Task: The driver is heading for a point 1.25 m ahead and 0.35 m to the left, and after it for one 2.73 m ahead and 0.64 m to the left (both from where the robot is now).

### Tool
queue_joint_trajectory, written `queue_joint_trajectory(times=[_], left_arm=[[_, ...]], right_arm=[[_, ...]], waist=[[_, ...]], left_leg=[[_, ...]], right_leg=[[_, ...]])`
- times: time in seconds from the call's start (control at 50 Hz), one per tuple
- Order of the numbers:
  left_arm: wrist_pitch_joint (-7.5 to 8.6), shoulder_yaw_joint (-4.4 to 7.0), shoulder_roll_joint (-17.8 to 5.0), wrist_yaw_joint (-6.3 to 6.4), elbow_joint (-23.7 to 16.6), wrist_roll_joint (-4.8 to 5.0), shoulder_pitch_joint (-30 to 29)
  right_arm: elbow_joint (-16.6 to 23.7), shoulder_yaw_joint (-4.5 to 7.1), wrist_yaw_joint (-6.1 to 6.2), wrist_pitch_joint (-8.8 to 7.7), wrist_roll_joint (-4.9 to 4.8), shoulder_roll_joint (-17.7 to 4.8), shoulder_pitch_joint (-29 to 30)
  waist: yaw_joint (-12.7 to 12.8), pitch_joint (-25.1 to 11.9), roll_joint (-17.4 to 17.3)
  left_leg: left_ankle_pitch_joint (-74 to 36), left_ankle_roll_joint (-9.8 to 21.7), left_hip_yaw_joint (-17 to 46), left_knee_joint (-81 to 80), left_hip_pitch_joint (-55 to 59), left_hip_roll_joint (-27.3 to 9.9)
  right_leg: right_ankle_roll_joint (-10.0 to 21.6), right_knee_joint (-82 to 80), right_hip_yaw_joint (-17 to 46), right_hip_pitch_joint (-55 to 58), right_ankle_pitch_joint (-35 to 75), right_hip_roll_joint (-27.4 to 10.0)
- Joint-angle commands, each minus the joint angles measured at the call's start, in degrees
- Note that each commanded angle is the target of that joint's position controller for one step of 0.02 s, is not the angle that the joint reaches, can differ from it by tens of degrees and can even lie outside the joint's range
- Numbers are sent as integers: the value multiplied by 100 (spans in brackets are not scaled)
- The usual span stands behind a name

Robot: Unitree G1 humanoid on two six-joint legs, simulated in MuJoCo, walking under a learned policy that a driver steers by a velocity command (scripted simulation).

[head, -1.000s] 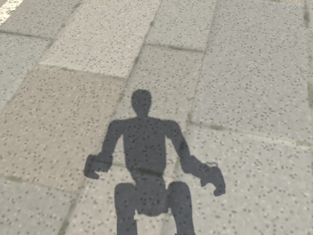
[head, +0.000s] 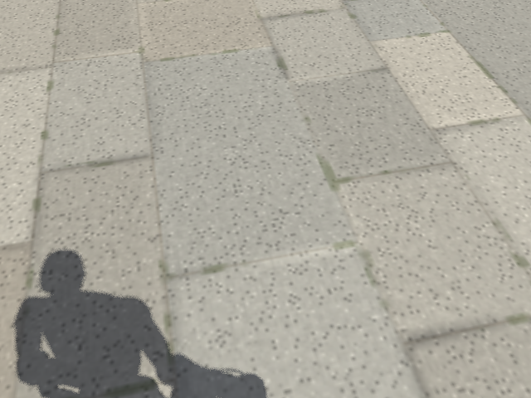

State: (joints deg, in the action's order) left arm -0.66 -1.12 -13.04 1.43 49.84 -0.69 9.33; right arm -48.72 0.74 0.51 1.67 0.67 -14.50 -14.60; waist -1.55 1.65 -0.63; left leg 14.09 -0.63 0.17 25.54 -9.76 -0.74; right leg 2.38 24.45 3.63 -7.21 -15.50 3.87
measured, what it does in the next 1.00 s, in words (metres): walks ahead: right foot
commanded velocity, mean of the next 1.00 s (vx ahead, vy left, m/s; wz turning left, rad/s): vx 0.57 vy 0.00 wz -0.01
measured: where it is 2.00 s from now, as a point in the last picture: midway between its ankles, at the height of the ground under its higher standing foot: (256, 232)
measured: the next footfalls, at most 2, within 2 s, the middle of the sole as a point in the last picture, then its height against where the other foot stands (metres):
right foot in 0.88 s outside the picture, level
left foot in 1.34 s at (241, 257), level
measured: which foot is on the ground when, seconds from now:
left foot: down 0.00-0.88, up 0.90-1.00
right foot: down 0.00-0.42, up 0.44-0.86, down 0.88-1.00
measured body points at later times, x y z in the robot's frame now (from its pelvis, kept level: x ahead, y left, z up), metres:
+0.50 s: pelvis +0.06 +0.04 +0.00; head +0.06 +0.06 +0.45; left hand +0.10 +0.31 -0.15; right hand +0.09 -0.23 -0.13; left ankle +0.01 +0.12 -0.74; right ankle -0.01 -0.09 -0.70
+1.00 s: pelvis +0.41 +0.01 -0.02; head +0.44 +0.02 +0.43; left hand +0.51 +0.27 -0.15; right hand +0.41 -0.25 -0.16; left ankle +0.24 +0.14 -0.62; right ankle +0.46 -0.05 -0.74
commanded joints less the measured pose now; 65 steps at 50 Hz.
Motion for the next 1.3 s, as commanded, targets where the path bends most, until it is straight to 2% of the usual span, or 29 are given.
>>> queue_joint_trajectory(times=[0.02,0.2,0.22,0.24,0.26,0.3,0.32,0.34,0.38,0.42,0.44,0.46,0.48,0.54,0.64,0.74,0.82,0.86,0.88,0.9,0.92,0.94,0.96,1.02,1.12,1.16,1.24,1.28,1.3], left_arm=[[38,215,-813,34,32,8,150],[44,209,-735,69,676,17,243],[23,245,-806,67,770,18,448],[-23,314,-968,41,788,-21,540],[-53,365,-1075,-5,753,-60,595],[30,397,-1054,-46,711,14,758],[86,469,-1169,-56,757,-3,820],[147,514,-1210,-82,745,-35,827],[253,548,-1218,-138,557,-10,342],[293,561,-1095,-145,265,24,-476],[369,447,-648,-168,60,-29,-844],[447,368,-401,-217,-251,-38,-996],[464,409,-661,-242,-213,-138,-985],[502,441,-705,-436,57,-191,-378],[322,349,-503,-517,-332,-193,-1280],[338,187,-310,-547,-861,-116,-2257],[373,239,-531,-384,-876,-109,-1670],[411,451,-967,-220,-277,-68,487],[427,604,-1311,-123,43,-133,1620],[452,757,-1803,-90,143,-337,1999],[462,733,-1567,-205,177,-187,1819],[497,705,-1336,-227,230,-161,1146],[558,626,-924,-249,228,-134,857],[679,425,-330,-210,457,-108,695],[899,409,-504,-233,551,-44,1090],[961,353,-457,-243,557,18,1233],[995,315,-720,-83,674,29,1820],[844,385,-1068,121,580,-64,1825],[736,436,-1233,202,495,-105,1690]], right_arm=[[53,132,41,-88,4,-586,-106],[-479,112,99,-106,0,-553,-31],[-561,144,82,-95,17,-606,-171],[-543,193,44,-62,60,-725,-143],[-462,219,-8,-34,101,-791,11],[-135,113,-78,-124,63,-401,632],[-61,89,-105,-203,82,-259,748],[-31,139,-121,-282,100,-424,766],[-80,194,-192,-420,28,-526,386],[-691,278,-164,-515,-32,-540,-1268],[-956,392,-65,-580,50,-943,-2261],[-1001,456,-69,-591,90,-1245,-2351],[-863,385,-65,-578,109,-936,-1750],[-589,309,-96,-713,64,-693,-1006],[-882,217,-115,-829,9,-411,-1612],[-1003,175,-45,-894,6,-453,-1821],[-1111,206,-11,-872,36,-776,-1762],[-1118,303,74,-741,104,-1095,-1528],[-1031,291,70,-720,125,-956,-1360],[-762,86,-104,-764,-70,81,-1799],[-656,204,-129,-881,-114,-372,-1461],[-381,277,-99,-891,-142,-542,-737],[-305,244,-109,-910,-112,-498,-500],[-261,155,-258,-676,140,-45,-620],[360,64,-370,-507,60,-68,791],[443,29,-425,-532,-12,-73,1121],[612,-36,-448,-594,7,-134,1702],[426,8,-424,-627,117,-335,1091],[189,81,-410,-649,146,-521,214]], waist=[[63,29,-14],[67,-5,-2],[87,-278,62],[111,-79,166],[192,393,248],[395,972,677],[407,881,1013],[417,706,1003],[45,444,788],[-797,277,327],[-1205,108,-1035],[-974,216,-1589],[-582,587,-562],[-11,293,-231],[-155,779,-318],[-262,1015,-409],[217,262,-741],[1237,-861,-917],[1677,-1371,-695],[1079,-2073,956],[1065,-2208,773],[753,-993,640],[597,-484,113],[-103,80,189],[3,912,210],[100,809,52],[250,674,222],[-75,105,514],[-479,-397,580]], left_leg=[[-1100,114,377,-375,58,-360],[-1080,232,440,-461,251,-428],[319,315,276,-283,325,-214],[1920,435,290,-141,-32,-78],[2878,540,469,-17,-656,-94],[1914,462,159,602,-1644,0],[843,389,-264,982,-1749,93],[619,427,-211,1216,-1666,-18],[785,592,-198,708,-801,-66],[578,700,-340,-226,1814,152],[1889,857,1329,-1143,2802,-963],[3575,1304,3801,-2010,2694,-2158],[3567,1362,3694,-1947,2110,-2244],[2230,1092,2278,-2098,1531,-1513],[455,1086,1087,-2471,1092,-956],[-1792,1105,424,-2915,1034,-1007],[-6620,932,-155,-1491,1798,-1211],[-7317,826,-250,1023,1462,-1282],[-5750,792,-271,2818,261,-1028],[-595,627,-119,5231,-2087,-46],[990,842,732,5919,-2837,338],[283,915,659,5948,-3351,-41],[-124,917,534,5653,-3198,-292],[-90,707,545,4958,-2473,-659],[-1250,524,157,3403,-3165,-607],[-2108,604,-373,2460,-2591,-352],[-2707,899,-1010,1197,-2229,79],[-2226,936,-1338,900,-1682,659],[-2039,981,-1315,779,-778,925]], right_leg=[[162,-427,627,-110,1452,-721],[108,-548,559,-143,1275,-685],[232,-520,503,-98,-178,-536],[404,-523,634,-378,-2017,-478],[595,-649,1000,-714,-3230,-614],[927,-1210,1917,-551,-3476,-1239],[1107,-1593,2391,-259,-3197,-1659],[1220,-1786,2606,-254,-2847,-1896],[1110,-1657,2076,-678,-2313,-1750],[739,-507,1001,-2531,-2130,-970],[468,1578,88,-3554,-1494,-277],[390,2850,-225,-4628,-1112,-4],[432,3543,174,-4802,-526,-479],[231,3761,-41,-4187,389,-876],[6,3413,-623,-4424,1112,-874],[135,1670,-1104,-3551,1585,-684],[617,1205,-1440,-1994,881,-14],[832,983,-1229,208,314,229],[964,883,-500,1783,-367,-408],[1513,292,2525,3434,-2973,-2221],[1493,-996,4615,3187,-3686,-2512],[1325,-1142,3654,2295,-3076,-2226],[1288,-1230,2777,1359,-2037,-2114],[1015,-1645,1452,-422,-1280,-1554],[690,-2364,-323,-967,555,-1077],[402,-2454,-1036,-910,1837,-793],[61,-2239,-1488,655,5269,-1165],[-164,-716,-1667,1514,7664,-1259],[-261,688,-1668,1460,8078,-1299]])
